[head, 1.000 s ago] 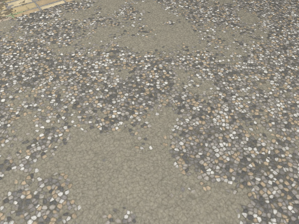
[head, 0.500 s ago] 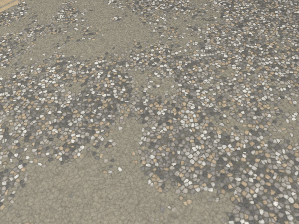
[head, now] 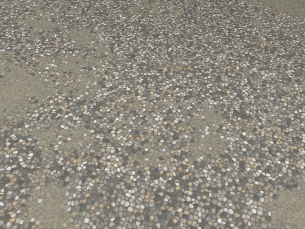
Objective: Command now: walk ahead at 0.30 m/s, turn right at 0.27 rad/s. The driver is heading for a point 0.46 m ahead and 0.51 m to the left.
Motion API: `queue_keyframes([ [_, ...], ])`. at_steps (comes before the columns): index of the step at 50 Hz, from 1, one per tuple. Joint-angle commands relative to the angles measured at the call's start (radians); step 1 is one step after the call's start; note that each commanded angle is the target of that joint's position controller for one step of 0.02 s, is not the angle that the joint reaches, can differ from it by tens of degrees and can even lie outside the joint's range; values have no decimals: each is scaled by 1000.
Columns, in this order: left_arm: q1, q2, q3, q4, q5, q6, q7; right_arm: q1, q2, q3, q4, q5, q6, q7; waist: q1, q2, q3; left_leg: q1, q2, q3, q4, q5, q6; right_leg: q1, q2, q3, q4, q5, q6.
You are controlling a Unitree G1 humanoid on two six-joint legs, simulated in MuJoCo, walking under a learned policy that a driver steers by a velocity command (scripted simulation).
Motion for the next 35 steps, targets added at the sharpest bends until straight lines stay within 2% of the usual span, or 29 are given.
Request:
queue_keyframes([
  [1, -173, -6, -17, -119, 7, -38, -17, -11, -195, -43, -28, 24, 0, 7, -6, 167, 95, -91, 180, -104, -83, 365, 170, 89, 35, -93, -188, -4, -15],
  [3, -153, 29, -3, -114, 3, -47, -21, -5, -224, -49, -12, 41, 7, 15, 24, 195, 67, -70, 204, -138, -19, 505, 160, 198, 60, -91, -281, -1, -48],
  [4, -86, 54, 11, -90, 5, -50, -18, -27, -223, -48, -11, 47, 6, 15, 74, 189, 30, -56, 190, -133, 52, 615, 137, 300, 78, -89, -370, 63, -72],
  [5, 21, 90, 28, -51, 15, -50, -8, -31, -201, -41, -8, 49, 1, 16, 131, 160, -36, -78, 151, -106, 173, 709, 105, 470, 94, -95, -453, 179, -103],
  [6, 126, 146, 44, -30, 33, -47, 8, -19, -153, -23, -17, 29, -12, 19, 174, 115, -139, -202, 95, -76, 336, 545, 52, 709, -1, -27, -413, 436, -133],
  [7, 201, 224, 47, -33, 71, -34, 29, 59, -38, 19, -46, -17, -24, 31, 157, -171, -332, -516, -12, -60, 692, -187, -32, 1084, -334, 289, -298, 906, -280],
  [8, 216, 196, 41, -28, 61, -22, 27, 132, -93, 9, -1, 17, -19, 26, 175, -227, -491, -517, -55, -213, 899, -434, -55, 1038, -435, 425, -364, 853, -390],
  [9, 175, 152, 30, -20, 45, -17, 20, 58, -178, -20, -6, 47, -6, 21, 185, -143, -385, -561, -15, -223, 963, -400, -55, 922, -355, 302, -406, 724, -358],
  [10, 100, 113, 17, -10, 29, -21, 20, -6, -159, -19, -23, 49, 8, 12, 152, -123, -259, -620, 13, -182, 941, -351, -50, 828, -298, 214, -432, 605, -315],
  [11, 37, 70, 3, -3, 20, -26, 19, -19, -136, -17, -14, 33, 28, -2, 122, -83, -178, -601, 38, -169, 893, -291, -59, 707, -256, 149, -473, 520, -285],
  [12, -22, 50, -3, 3, 23, -31, 19, -2, -123, -20, -9, 23, 53, -14, 81, -95, -130, -519, 53, -163, 851, -235, -69, 575, -231, 90, -520, 461, -266],
  [13, -59, 60, 3, 10, 36, -36, 20, 18, -107, -20, -7, 21, 73, -21, 57, -105, -105, -445, 38, -137, 849, -184, -79, 475, -219, 48, -560, 436, -267],
  [14, -84, 63, 7, 15, 44, -42, 22, 30, -94, -22, -13, 19, 85, -27, 42, -106, -92, -418, 31, -124, 832, -160, -85, 430, -222, 22, -586, 409, -277],
  [16, -109, 74, 13, 31, 45, -47, 32, 4, -86, -26, -43, 15, 99, -31, 35, -108, -68, -416, 38, -119, 767, -113, -81, 397, -238, -15, -616, 337, -286],
  [20, -116, 102, 24, 63, 33, -32, 52, -96, -83, -23, -109, 11, 113, -8, 61, -92, -52, -389, 60, -107, 608, -16, -47, 403, -262, -56, -643, 152, -282],
  [23, -114, 130, 33, 84, 19, -17, 50, -133, -106, -32, -145, 13, 122, 11, 69, -78, -41, -366, 56, -84, 528, -31, -18, 435, -289, -62, -620, 105, -270],
  [26, -124, 148, 39, 104, -5, -2, 47, -123, -109, -41, -161, 12, 124, 27, 50, -57, -40, -287, 21, -30, 350, 18, 26, 462, -280, -97, -523, 82, -214],
  [27, -99, 132, 36, 120, -10, 3, 47, -108, -121, -49, -158, 9, 121, 26, 49, -31, -42, -228, -8, -24, 270, 79, 50, 445, -245, -129, -454, 21, -170],
  [28, -40, 96, 29, 146, 2, 8, 44, -79, -171, -66, -156, 5, 116, 17, 56, 80, -35, -152, 12, -103, 161, 267, 90, 388, -176, -193, -305, -79, -97],
  [29, -28, 44, 12, 117, 52, 9, 40, -64, -298, -94, -183, 9, 110, -4, 89, 394, -36, -16, 254, -450, 102, 631, 215, 134, -20, -290, 25, -431, 18],
  [30, -136, 73, 17, 79, 45, 10, 50, -54, -292, -84, -206, -24, 87, 8, 21, 348, -70, -55, 342, -622, 48, 600, 377, 14, 72, -104, 240, -580, 34],
  [31, -161, 100, 27, 79, 23, 13, 53, -65, -260, -75, -205, -27, 64, 18, 21, 234, -82, -48, 303, -550, 42, 562, 365, -14, 50, -30, 324, -523, 19],
  [32, -143, 99, 30, 87, 12, 15, 58, -112, -240, -71, -206, -11, 50, 16, 53, 184, -76, -50, 256, -479, 56, 516, 312, -23, 31, -5, 319, -432, 5],
  [33, -127, 105, 34, 106, 19, 16, 65, -157, -208, -63, -215, 7, 50, 11, 72, 138, -79, -49, 222, -440, 66, 487, 267, -24, 17, 8, 291, -364, 3],
  [34, -118, 111, 38, 111, 26, 16, 69, -192, -193, -56, -224, 16, 55, 2, 89, 142, -83, -71, 201, -411, 68, 506, 248, 5, 18, 11, 277, -312, 9],
  [35, -109, 104, 38, 116, 24, 13, 67, -196, -187, -51, -232, 12, 58, -4, 97, 155, -101, -86, 183, -397, 70, 538, 245, 44, 32, 6, 281, -275, 15],
])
